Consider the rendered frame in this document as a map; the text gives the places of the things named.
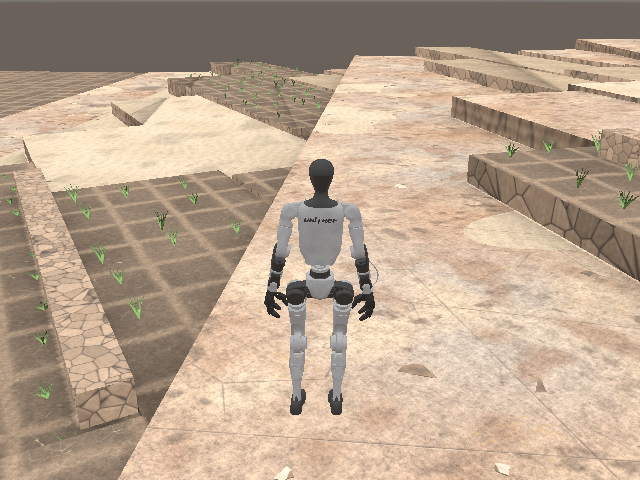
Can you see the right robot shin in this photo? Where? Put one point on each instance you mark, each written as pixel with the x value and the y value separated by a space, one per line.
pixel 338 365

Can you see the robot left upper arm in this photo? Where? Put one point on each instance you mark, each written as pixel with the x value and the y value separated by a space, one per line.
pixel 288 212

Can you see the robot right upper arm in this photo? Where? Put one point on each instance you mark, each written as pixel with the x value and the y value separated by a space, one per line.
pixel 352 213

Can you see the humanoid robot torso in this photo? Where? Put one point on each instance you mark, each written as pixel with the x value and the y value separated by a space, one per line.
pixel 320 240

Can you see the left robot forearm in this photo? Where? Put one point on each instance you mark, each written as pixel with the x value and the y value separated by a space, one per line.
pixel 276 271

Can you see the right robot forearm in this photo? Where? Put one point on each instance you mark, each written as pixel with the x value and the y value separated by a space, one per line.
pixel 363 272

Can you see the right robot hand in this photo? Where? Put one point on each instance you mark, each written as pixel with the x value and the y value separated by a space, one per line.
pixel 368 307

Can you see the left robot hand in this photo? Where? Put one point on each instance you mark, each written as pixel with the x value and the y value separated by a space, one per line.
pixel 270 302

